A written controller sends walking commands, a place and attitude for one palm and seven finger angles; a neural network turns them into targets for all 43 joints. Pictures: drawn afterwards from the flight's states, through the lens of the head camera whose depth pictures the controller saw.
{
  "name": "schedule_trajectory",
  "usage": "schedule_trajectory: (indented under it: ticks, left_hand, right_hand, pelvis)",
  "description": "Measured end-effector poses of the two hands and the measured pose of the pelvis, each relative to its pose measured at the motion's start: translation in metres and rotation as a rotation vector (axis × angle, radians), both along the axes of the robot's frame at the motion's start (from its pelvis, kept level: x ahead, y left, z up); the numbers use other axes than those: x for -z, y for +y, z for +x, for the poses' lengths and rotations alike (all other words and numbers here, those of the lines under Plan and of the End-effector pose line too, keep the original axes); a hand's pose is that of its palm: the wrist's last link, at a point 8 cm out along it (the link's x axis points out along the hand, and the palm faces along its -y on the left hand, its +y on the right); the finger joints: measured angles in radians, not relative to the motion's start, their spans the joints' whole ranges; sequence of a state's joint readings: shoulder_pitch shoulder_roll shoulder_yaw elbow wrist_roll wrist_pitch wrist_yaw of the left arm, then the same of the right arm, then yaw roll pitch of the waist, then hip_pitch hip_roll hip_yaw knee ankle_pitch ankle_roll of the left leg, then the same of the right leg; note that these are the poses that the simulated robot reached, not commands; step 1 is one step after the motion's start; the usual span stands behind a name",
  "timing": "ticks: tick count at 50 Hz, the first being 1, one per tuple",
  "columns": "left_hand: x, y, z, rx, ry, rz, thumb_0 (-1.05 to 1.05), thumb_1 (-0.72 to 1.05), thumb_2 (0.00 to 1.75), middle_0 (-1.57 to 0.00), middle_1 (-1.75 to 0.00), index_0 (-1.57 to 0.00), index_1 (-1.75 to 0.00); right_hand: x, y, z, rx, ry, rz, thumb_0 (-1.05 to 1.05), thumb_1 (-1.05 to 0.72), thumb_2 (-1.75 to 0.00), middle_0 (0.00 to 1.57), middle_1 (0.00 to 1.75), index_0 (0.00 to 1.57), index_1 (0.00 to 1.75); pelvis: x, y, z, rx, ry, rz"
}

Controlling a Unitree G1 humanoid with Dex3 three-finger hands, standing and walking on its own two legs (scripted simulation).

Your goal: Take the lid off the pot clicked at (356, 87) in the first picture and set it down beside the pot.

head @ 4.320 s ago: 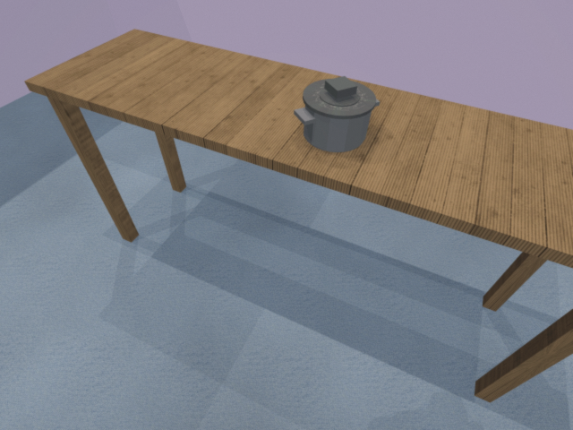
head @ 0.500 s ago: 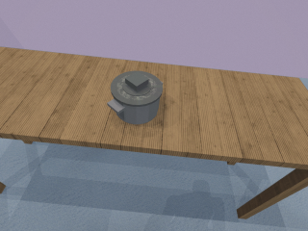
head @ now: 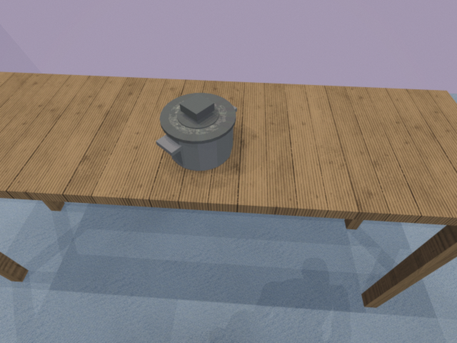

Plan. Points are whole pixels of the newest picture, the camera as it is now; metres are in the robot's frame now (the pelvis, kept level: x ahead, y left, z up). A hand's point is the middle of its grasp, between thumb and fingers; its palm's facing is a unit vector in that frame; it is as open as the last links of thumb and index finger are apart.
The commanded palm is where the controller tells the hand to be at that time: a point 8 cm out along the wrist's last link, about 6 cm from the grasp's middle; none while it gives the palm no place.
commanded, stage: look again from close up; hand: left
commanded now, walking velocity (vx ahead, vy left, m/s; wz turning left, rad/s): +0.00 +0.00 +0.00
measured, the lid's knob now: (197, 107) +0.55 +0.10 +0.11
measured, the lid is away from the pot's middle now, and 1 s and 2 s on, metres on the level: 0.00 0.00 0.00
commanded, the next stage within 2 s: lift the closed hand beside the body in 1.10 s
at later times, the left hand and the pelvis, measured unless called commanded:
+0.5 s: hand out of the picture +0.01 +0.14 -0.18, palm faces +0.00 -0.99 -0.17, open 7.3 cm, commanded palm none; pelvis +0.01 -0.03 +0.00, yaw -1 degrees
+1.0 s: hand out of the picture +0.02 +0.14 -0.17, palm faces +0.00 -0.98 -0.19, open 7.3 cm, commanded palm none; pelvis +0.02 -0.03 +0.01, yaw -1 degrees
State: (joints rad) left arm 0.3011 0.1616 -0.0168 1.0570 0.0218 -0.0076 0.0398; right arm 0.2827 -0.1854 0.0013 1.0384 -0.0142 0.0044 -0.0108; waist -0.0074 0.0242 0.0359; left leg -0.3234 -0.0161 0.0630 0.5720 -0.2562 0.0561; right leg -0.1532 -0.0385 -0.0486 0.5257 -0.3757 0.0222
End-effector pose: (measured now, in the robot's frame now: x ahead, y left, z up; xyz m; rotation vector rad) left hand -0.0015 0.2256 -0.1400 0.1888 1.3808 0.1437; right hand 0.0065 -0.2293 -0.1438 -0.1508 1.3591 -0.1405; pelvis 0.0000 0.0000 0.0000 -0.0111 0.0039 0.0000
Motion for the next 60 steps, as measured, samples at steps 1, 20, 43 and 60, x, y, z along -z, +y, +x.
schedule_trajectory:
  ticks: [1, 20, 43, 60]
  left_hand:
    - [0.000, -0.001, -0.002, -0.002, 0.000, 0.001, 0.00, 0.91, 0.90, -0.20, -0.30, -0.20, -0.30]
    - [0.006, -0.033, -0.003, -0.005, 0.021, -0.039, 0.00, 0.91, 0.90, -0.20, -0.30, -0.20, -0.30]
    - [0.004, -0.035, 0.024, -0.013, -0.014, -0.031, 0.00, 0.91, 0.90, -0.20, -0.30, -0.20, -0.30]
    - [0.003, -0.031, 0.014, -0.019, 0.006, -0.037, 0.00, 0.91, 0.90, -0.20, -0.30, -0.20, -0.30]
  right_hand:
    - [0.001, 0.000, -0.001, 0.002, 0.000, 0.004, 0.00, -0.92, -0.90, 0.20, 0.30, 0.20, 0.29]
    - [-0.005, -0.020, 0.004, 0.015, 0.003, -0.014, 0.01, -0.93, -0.90, 0.20, 0.30, 0.20, 0.29]
    - [-0.011, -0.029, 0.048, -0.002, -0.056, -0.032, 0.00, -0.93, -0.90, 0.20, 0.30, 0.20, 0.29]
    - [-0.013, -0.025, 0.035, 0.001, -0.024, -0.034, 0.00, -0.93, -0.90, 0.20, 0.30, 0.20, 0.29]
  pelvis:
    - [0.000, -0.001, -0.001, 0.001, -0.002, 0.000]
    - [0.000, -0.025, 0.006, 0.009, 0.003, 0.012]
    - [-0.004, -0.032, 0.020, 0.010, -0.005, 0.014]
    - [-0.006, -0.027, 0.017, 0.009, -0.013, 0.013]
